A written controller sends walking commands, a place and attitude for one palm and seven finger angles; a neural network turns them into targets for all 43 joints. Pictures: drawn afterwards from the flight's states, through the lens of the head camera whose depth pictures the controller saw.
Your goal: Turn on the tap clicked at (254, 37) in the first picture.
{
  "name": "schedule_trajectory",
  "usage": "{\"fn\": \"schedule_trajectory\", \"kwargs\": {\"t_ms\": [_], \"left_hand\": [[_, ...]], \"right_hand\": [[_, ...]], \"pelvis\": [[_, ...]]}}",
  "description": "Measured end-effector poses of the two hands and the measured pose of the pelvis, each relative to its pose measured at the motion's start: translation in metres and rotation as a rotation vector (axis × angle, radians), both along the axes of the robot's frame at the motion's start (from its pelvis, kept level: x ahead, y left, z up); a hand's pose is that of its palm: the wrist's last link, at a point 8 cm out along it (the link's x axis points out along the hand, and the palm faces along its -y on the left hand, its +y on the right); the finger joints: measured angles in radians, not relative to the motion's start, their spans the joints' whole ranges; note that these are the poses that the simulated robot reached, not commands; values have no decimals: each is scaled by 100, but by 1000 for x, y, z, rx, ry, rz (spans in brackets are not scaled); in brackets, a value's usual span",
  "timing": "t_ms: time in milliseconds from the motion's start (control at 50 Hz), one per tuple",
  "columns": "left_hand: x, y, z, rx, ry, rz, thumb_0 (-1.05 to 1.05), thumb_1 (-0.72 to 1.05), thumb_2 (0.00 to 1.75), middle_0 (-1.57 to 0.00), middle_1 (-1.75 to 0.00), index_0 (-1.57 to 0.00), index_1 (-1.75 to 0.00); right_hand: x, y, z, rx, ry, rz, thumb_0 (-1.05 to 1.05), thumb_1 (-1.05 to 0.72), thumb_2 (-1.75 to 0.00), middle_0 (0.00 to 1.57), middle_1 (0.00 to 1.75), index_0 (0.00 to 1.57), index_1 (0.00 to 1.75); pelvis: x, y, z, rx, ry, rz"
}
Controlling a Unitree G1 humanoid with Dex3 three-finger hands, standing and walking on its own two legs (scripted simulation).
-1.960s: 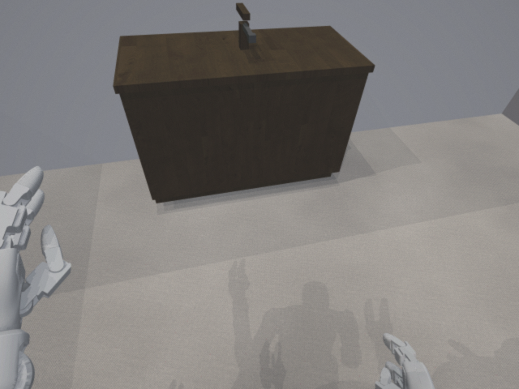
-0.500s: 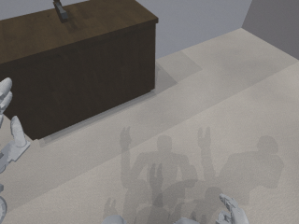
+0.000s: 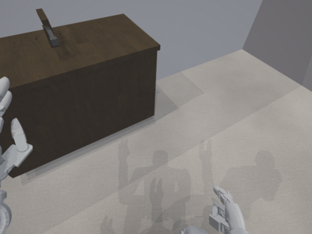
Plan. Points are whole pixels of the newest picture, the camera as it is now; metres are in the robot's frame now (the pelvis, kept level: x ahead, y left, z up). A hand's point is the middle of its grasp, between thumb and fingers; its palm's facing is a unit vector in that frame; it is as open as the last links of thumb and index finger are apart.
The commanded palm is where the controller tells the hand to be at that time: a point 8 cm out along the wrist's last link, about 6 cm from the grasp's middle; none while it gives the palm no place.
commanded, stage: walk to a spot facing it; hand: left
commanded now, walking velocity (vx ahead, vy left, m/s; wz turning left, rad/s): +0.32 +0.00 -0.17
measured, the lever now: (54, 41) +0.84 +0.50 +0.03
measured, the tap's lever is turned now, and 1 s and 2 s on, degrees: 0 0 0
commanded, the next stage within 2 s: turn to face it in 0.22 s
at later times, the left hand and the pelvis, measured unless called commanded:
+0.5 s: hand (80, 98) +0.34 +0.19 +0.19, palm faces +0.44 -0.77 -0.46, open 7.4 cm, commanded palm +0.29 +0.24 +0.18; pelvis +0.14 -0.05 +0.00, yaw +4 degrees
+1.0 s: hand (81, 101) +0.34 +0.19 +0.18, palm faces +0.62 -0.70 -0.35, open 7.4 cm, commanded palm +0.28 +0.22 +0.18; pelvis +0.18 -0.09 +0.01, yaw +13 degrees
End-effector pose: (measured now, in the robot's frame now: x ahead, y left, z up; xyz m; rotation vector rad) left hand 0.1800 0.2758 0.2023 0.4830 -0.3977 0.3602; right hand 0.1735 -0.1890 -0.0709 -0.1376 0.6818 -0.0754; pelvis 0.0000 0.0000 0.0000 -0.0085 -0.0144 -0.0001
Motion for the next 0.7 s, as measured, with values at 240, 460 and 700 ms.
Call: {"fn": "schedule_trajectory", "kwargs": {"t_ms": [240, 460, 700], "left_hand": [[73, -47, -11, 39, 94, 88, 1, 89, 90, -21, -30, -21, -30], [117, -57, 3, 87, 80, 31, 1, 89, 90, -21, -30, -22, -31], [136, -43, -4, 5, 9, 91, 1, 89, 90, -21, -30, -21, -30]], "right_hand": [[42, -70, -52, 0, 172, -16, 1, -90, -90, 20, 30, 21, 30], [106, -130, -8, -176, 165, -78, 1, -91, -90, 19, 30, 20, 30], [182, -65, -3, -36, 19, 70, 1, -91, -90, 19, 30, 20, 30]], "pelvis": [[75, -47, -11, 17, -4, 18], [133, -57, 2, 35, 8, 62], [164, -62, -5, -8, -7, 117]]}}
